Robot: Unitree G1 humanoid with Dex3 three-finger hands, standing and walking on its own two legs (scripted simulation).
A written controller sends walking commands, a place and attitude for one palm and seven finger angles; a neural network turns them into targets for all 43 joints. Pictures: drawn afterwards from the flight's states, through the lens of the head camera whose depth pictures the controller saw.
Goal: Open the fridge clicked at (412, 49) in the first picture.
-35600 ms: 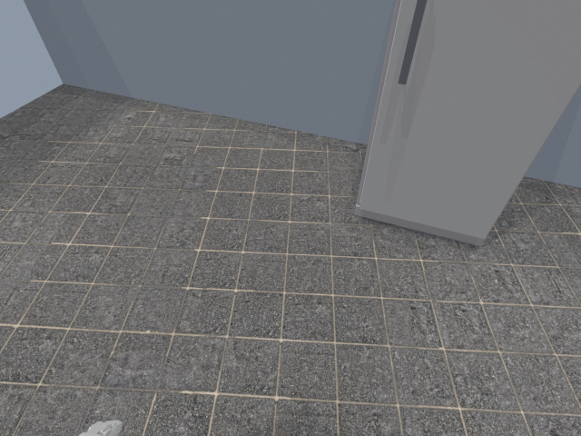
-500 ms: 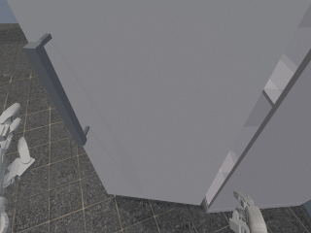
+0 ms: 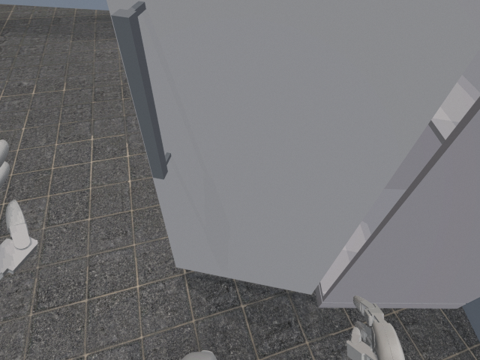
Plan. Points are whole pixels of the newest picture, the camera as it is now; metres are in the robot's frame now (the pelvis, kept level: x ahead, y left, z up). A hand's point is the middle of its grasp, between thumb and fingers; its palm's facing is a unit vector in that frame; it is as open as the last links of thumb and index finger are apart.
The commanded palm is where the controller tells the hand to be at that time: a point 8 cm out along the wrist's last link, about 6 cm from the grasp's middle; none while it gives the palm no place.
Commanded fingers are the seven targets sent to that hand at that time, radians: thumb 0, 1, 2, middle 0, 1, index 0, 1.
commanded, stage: step back with the hand held close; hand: left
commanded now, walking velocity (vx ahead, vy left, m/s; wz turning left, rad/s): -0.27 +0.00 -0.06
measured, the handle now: (151, 105) +0.50 +0.23 +0.15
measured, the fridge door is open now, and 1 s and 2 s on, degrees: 79 79 79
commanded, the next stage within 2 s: stop stepping back and stand still in 0.38 s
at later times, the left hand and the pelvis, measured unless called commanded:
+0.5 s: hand out of the picture +0.11 +0.28 +0.18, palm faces +0.45 -0.80 -0.40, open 7.4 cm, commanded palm +0.04 +0.30 +0.19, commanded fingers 0.00 0.90 0.90 -0.20 -0.30 -0.20 -0.30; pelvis -0.11 +0.00 +0.01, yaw +0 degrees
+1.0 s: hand out of the picture +0.05 +0.23 +0.17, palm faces +0.37 -0.85 -0.37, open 7.4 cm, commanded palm -0.03 +0.27 +0.19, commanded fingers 0.00 0.90 0.90 -0.20 -0.30 -0.20 -0.30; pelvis -0.18 -0.02 +0.00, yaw -3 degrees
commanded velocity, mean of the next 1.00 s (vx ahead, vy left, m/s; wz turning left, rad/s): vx -0.07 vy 0.00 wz -0.05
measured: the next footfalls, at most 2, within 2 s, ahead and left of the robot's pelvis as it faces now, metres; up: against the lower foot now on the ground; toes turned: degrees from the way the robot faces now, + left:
left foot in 0.32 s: +0.05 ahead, +0.09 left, +0.00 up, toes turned +2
right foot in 0.66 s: -0.20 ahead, -0.09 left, +0.00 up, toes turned +0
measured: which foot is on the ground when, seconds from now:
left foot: down 0.00-0.18, up 0.20-0.30, down 0.32-0.66, up 0.68-0.80, down 0.82-1.00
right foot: down 0.00-0.34, up 0.36-0.64, down 0.66-1.00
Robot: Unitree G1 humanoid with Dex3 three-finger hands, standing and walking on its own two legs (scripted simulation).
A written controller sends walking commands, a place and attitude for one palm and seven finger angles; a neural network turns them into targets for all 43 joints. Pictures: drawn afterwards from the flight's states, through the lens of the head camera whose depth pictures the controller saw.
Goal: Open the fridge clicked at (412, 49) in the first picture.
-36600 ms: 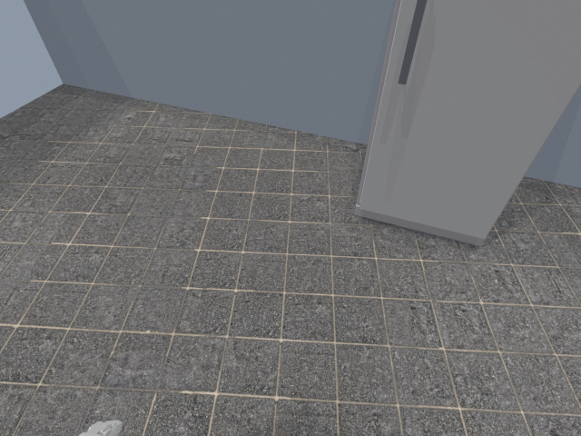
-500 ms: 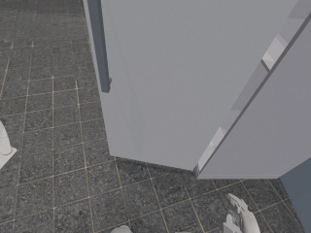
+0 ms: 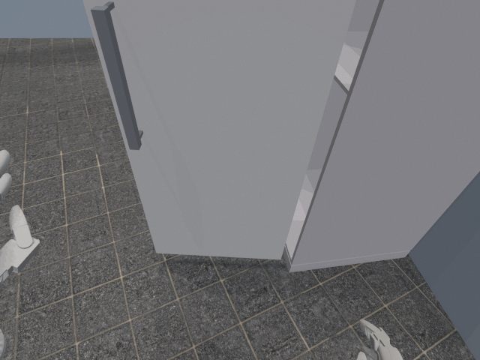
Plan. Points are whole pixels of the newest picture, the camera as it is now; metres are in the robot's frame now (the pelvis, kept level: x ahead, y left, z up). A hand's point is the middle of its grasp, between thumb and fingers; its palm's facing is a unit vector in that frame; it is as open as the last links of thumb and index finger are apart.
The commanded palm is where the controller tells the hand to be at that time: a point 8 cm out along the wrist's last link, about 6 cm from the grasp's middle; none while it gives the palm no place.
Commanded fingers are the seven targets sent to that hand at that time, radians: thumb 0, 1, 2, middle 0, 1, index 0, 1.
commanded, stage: stop stepping back and stand still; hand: left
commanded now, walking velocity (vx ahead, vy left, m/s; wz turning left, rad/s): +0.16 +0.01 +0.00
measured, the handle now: (124, 84) +0.67 +0.28 +0.14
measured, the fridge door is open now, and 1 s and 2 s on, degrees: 79 79 79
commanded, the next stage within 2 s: let the arm hang, fingers relaxed in 0.66 s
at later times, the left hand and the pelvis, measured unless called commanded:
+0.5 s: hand (26, 230) +0.24 +0.27 +0.17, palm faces +0.40 -0.79 -0.46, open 7.4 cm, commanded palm +0.16 +0.32 +0.18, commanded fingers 0.00 0.90 0.90 -0.20 -0.30 -0.20 -0.30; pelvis +0.03 +0.02 +0.00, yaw +1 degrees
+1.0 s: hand out of the picture +0.08 +0.24 -0.14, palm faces -0.01 -0.97 -0.26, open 7.4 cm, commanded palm none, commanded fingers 0.00 0.90 0.90 -0.20 -0.30 -0.20 -0.30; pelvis -0.02 +0.04 -0.01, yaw +3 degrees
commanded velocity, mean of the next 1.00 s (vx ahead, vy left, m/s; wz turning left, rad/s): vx -0.01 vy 0.00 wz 0.00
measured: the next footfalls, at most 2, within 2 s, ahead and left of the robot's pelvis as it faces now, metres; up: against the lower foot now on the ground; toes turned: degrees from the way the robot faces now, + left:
left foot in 0.32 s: +0.09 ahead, +0.16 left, +0.00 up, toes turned +5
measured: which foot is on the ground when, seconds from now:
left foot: down 0.00-0.02, up 0.04-0.30, down 0.32-1.00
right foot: down 0.00-1.00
